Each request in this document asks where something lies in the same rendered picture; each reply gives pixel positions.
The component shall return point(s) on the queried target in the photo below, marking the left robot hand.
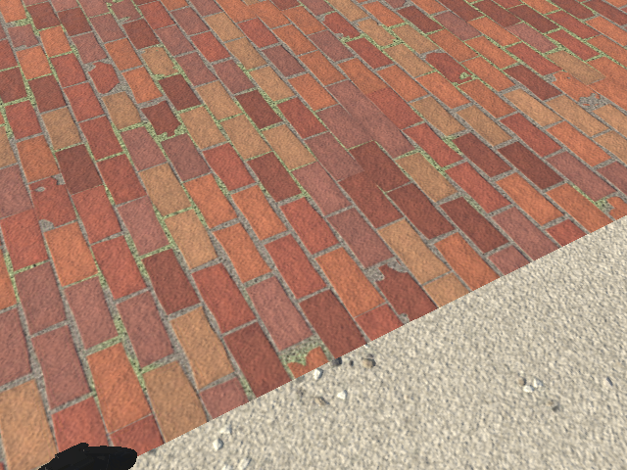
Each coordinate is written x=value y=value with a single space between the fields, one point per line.
x=85 y=457

